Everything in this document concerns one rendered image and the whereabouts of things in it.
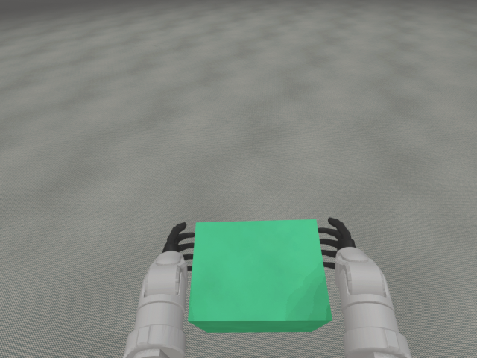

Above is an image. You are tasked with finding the robot right hand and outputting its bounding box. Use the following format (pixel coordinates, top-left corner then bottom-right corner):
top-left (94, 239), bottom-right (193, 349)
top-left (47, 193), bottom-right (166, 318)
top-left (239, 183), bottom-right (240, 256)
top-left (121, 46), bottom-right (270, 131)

top-left (318, 218), bottom-right (356, 269)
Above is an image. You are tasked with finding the robot left forearm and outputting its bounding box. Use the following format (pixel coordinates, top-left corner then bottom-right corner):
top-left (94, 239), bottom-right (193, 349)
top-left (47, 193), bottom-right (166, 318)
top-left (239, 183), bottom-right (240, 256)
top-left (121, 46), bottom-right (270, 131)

top-left (123, 251), bottom-right (188, 358)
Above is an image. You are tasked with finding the robot left hand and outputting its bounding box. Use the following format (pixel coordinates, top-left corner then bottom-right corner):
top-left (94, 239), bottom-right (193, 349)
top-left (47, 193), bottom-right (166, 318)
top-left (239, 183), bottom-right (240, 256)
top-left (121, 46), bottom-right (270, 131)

top-left (162, 222), bottom-right (195, 271)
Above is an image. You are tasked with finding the carton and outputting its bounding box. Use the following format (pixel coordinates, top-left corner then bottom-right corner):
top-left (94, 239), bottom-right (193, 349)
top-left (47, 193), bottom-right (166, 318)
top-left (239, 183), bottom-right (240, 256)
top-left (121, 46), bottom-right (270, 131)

top-left (188, 219), bottom-right (332, 333)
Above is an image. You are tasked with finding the robot right forearm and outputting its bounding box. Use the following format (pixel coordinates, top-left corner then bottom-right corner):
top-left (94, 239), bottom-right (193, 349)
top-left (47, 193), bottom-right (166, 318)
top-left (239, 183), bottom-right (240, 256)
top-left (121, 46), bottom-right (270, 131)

top-left (335, 247), bottom-right (412, 358)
